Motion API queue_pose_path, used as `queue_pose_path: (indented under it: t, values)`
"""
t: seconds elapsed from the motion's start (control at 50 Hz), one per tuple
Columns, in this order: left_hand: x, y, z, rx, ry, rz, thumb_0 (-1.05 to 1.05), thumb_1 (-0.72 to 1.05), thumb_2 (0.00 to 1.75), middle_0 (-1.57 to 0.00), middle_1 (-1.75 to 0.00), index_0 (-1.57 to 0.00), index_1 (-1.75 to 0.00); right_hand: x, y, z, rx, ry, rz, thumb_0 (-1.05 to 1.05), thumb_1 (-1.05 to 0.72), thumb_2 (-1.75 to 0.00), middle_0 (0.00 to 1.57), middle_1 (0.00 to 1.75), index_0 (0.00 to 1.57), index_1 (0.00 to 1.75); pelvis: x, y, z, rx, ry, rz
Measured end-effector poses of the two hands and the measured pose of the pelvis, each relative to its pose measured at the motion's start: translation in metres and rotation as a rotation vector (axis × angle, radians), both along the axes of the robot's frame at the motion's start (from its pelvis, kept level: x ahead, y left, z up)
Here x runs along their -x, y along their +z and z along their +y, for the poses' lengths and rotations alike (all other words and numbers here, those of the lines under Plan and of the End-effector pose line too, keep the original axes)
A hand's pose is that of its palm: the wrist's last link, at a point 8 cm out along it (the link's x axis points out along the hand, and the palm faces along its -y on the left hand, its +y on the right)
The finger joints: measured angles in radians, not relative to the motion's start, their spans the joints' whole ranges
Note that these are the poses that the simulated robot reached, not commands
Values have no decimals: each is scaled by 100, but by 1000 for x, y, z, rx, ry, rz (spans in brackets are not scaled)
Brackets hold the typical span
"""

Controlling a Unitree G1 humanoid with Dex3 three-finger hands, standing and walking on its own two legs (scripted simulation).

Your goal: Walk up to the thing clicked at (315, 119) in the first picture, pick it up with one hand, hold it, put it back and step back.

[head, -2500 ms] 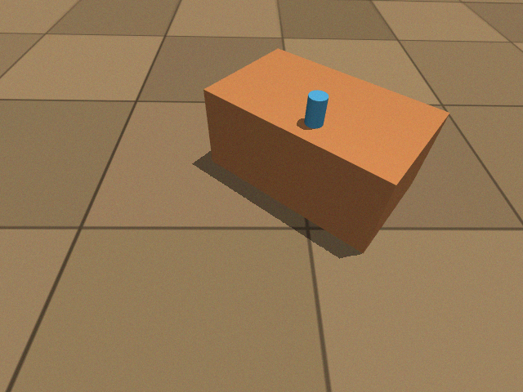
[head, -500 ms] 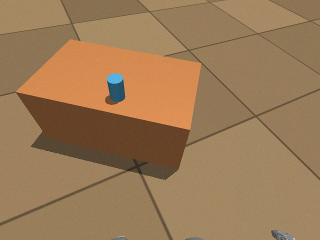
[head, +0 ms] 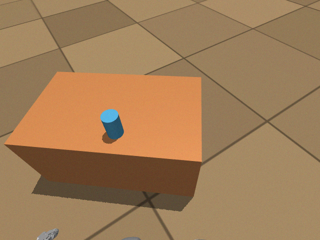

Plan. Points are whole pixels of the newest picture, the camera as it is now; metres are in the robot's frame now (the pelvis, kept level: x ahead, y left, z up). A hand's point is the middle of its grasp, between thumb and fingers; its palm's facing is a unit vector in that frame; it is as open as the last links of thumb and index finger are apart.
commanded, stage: walk up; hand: left
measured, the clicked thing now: (112, 124) +0.64 +0.24 -0.24
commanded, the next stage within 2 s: none
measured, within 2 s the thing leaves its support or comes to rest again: neither
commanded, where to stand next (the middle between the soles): +0.19 +0.09 m, yaw -6 degrees
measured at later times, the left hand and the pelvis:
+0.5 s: hand (27, 229) +0.19 +0.40 -0.15, palm faces -0.14 -0.92 -0.37, open 7.4 cm; pelvis +0.11 +0.13 +0.01, yaw -6 degrees
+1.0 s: hand (57, 193) +0.29 +0.34 -0.14, palm faces -0.19 -0.92 -0.34, open 7.4 cm; pelvis +0.13 +0.11 +0.01, yaw -10 degrees
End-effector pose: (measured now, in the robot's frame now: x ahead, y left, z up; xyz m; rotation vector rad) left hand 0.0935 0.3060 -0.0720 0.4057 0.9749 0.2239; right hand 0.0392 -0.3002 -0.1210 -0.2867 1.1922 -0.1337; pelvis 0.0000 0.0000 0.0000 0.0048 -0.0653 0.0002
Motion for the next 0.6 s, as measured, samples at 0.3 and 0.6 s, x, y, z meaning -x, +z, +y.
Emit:
queue_pose_path:
  t: [0.3,0.6]
  values:
    - [-29,-33,126,-35,-2,178,1,90,90,-21,-30,-21,-30,-110,28,59,142,-16,-128,0,-90,-90,20,30,20,30,-77,-14,94,9,-58,12]
    - [-118,-41,137,51,-86,248,1,91,90,-20,-30,-20,-30,-91,38,120,132,-134,-28,0,-90,-90,21,30,21,31,-124,6,135,11,-131,24]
